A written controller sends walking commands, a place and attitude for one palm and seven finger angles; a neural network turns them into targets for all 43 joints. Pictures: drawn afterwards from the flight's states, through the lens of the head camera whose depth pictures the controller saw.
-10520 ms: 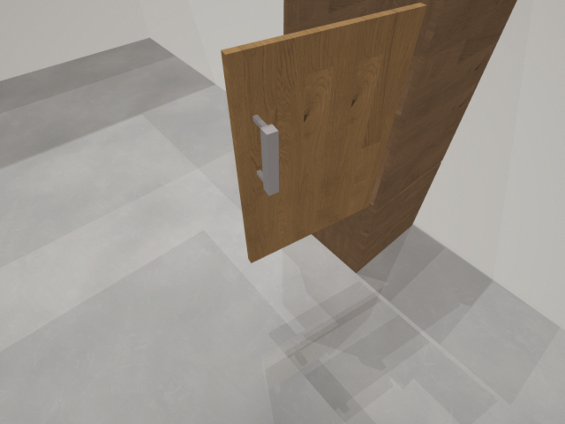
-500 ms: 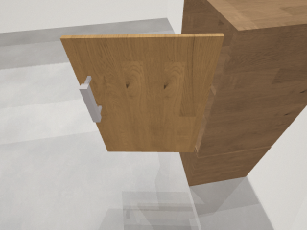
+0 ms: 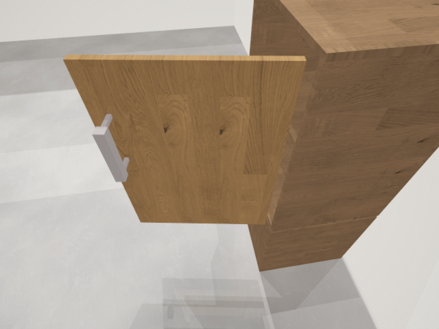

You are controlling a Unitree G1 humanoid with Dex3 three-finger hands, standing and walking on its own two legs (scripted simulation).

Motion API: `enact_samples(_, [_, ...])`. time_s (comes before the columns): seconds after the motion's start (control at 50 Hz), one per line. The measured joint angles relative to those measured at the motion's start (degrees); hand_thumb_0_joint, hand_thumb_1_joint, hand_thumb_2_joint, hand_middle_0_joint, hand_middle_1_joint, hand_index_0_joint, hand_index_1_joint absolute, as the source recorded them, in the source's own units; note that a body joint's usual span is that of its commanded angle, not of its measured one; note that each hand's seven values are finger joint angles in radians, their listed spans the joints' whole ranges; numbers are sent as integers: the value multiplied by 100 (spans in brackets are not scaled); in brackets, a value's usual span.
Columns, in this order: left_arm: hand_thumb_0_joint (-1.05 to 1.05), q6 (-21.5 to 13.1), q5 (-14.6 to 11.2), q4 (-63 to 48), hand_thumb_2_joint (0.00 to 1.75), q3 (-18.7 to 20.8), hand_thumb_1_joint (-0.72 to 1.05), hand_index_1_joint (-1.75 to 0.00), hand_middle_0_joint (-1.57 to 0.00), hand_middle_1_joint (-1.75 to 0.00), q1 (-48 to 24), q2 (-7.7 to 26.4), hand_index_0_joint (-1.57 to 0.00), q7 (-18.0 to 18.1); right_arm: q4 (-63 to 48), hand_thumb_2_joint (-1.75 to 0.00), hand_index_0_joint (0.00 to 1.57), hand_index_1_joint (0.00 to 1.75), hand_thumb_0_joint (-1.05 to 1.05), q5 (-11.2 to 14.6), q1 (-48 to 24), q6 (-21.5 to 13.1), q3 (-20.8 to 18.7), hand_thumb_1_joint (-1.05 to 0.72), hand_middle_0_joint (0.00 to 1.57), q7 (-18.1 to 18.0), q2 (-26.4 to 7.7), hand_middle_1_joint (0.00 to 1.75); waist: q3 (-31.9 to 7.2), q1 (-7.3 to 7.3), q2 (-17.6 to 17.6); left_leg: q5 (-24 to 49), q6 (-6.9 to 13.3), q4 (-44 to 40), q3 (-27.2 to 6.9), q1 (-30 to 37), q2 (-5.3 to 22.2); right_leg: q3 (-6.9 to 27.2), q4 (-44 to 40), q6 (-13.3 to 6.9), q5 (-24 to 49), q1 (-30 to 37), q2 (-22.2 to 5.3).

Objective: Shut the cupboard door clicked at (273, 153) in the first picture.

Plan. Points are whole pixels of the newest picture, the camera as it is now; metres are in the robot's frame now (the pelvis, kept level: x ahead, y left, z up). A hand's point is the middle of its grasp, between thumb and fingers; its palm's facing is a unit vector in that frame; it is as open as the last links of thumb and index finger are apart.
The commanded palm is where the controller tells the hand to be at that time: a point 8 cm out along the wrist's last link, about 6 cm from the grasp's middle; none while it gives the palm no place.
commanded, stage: look again from close up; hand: left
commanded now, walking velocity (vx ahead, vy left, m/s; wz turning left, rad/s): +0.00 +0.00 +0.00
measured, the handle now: (115, 149) +0.46 +0.26 +0.05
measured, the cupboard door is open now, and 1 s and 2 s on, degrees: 80 80 80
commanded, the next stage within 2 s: shuffle to correct the standing spot in 0.02 s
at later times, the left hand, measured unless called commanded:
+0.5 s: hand out of the picture +0.01 +0.20 -0.18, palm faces +0.07 -0.97 -0.22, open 7.4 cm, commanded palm none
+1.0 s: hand out of the picture +0.04 +0.19 -0.18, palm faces +0.02 -0.97 -0.23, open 7.3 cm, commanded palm none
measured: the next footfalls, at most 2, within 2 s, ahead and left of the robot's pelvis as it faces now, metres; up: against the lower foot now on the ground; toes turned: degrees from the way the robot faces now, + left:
none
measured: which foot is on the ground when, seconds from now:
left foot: down 0.00-1.00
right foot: down 0.00-1.00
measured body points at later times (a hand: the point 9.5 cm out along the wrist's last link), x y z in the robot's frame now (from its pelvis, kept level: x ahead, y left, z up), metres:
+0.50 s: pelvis +0.01 +0.02 -0.01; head +0.03 +0.02 +0.44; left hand +0.01 +0.25 -0.16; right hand +0.02 -0.22 -0.16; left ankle -0.04 +0.10 -0.74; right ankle +0.00 -0.12 -0.74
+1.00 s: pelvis +0.00 +0.01 -0.01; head +0.02 +0.01 +0.44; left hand +0.04 +0.24 -0.16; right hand +0.01 -0.21 -0.16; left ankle -0.04 +0.10 -0.74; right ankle +0.00 -0.10 -0.74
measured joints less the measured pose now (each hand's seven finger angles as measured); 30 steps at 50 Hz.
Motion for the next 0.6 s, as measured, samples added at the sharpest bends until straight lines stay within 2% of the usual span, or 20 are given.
enact_samples(0.2, [1,-17,-2,1,90,6,92,-30,-20,-30,45,6,-20,-9,22,-90,20,30,1,0,-11,25,-19,-91,20,-2,-30,30,-3,27,-31,-13,-74,-27,-59,21,78,-67,-86,-70,-5,63,74])
enact_samples(0.34, [0,17,15,-138,90,86,91,-30,-20,-30,109,-27,-20,-8,-107,-90,20,30,1,-13,65,184,-81,-91,20,30,-93,30,-4,70,-13,-162,-60,261,-120,-163,66,-124,89,-61,-122,-42,41])
enact_samples(0.5, [0,161,42,-309,90,261,91,-30,-20,-30,143,88,-20,13,-341,-90,20,30,1,-34,108,193,-157,-91,20,48,-106,30,38,138,-225,-275,126,416,-33,-259,-162,-14,454,84,-306,-250,-187])
enact_samples(0.6, [0,271,37,-320,90,241,91,-30,-20,-30,20,177,-20,44,-401,-90,20,30,1,-61,155,78,-106,-91,20,-39,-31,30,98,130,-262,-312,273,382,52,-132,-312,63,927,-69,-799,-343,-245])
